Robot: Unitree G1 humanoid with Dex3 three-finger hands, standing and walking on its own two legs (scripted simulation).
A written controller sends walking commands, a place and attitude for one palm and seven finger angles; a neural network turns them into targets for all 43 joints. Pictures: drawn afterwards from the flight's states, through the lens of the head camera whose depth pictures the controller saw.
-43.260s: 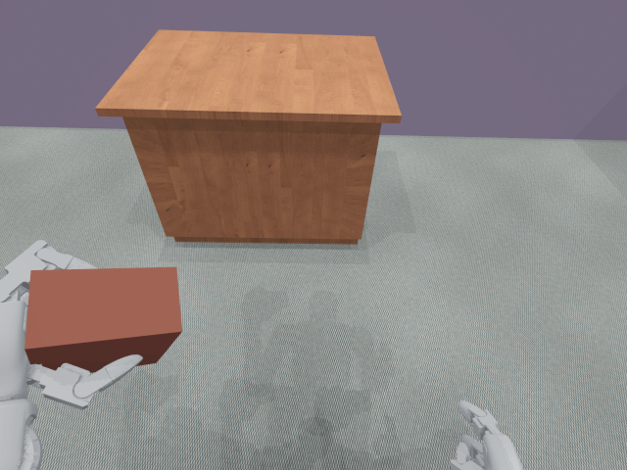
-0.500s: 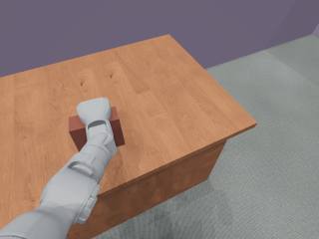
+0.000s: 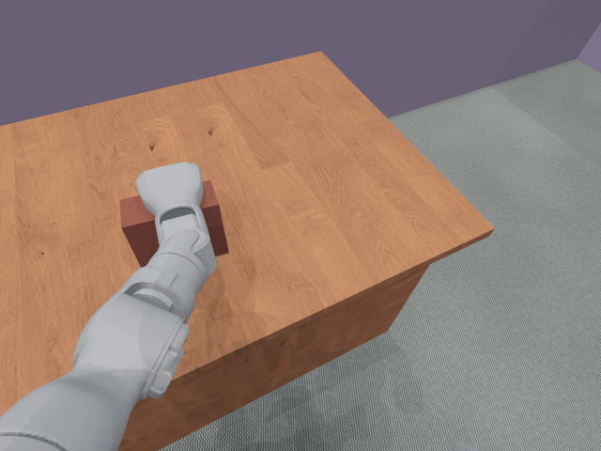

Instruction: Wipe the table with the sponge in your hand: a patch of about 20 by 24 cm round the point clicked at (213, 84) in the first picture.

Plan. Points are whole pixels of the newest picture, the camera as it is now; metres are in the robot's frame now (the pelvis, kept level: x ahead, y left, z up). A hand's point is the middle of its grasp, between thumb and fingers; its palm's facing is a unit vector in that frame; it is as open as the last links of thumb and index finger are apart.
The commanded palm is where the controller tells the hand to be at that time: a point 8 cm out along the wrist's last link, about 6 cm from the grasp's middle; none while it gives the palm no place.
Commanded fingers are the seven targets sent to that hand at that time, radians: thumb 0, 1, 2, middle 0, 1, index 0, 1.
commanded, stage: wipe forward along the third lane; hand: left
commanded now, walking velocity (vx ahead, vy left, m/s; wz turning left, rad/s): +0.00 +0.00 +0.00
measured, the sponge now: (180, 235) +0.45 +0.18 -0.02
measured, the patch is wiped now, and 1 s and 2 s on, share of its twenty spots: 1.00 1.00 1.00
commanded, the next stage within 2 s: wipe back along the third lane in 0.38 s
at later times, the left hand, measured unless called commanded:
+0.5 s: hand (165, 185) +0.51 +0.20 +0.03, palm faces -0.09 +0.01 -1.00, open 10.4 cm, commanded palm +0.50 +0.18 +0.06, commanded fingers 0.00 0.10 1.30 -1.20 -1.60 -1.20 -1.60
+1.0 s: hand (166, 198) +0.49 +0.19 +0.02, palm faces -0.07 +0.00 -1.00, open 10.5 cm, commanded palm +0.45 +0.16 +0.06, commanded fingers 0.00 0.10 1.30 -1.20 -1.60 -1.20 -1.60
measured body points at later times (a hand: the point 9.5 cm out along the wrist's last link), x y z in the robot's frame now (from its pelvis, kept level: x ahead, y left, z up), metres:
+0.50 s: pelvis +0.00 +0.02 -0.01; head +0.10 +0.04 +0.42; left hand +0.51 +0.19 +0.08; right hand +0.01 -0.25 -0.14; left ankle +0.02 +0.11 -0.72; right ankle +0.01 -0.10 -0.72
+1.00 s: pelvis +0.03 +0.03 +0.00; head +0.10 +0.04 +0.45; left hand +0.49 +0.19 +0.08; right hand +0.12 -0.22 -0.13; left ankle +0.02 +0.11 -0.72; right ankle +0.01 -0.10 -0.71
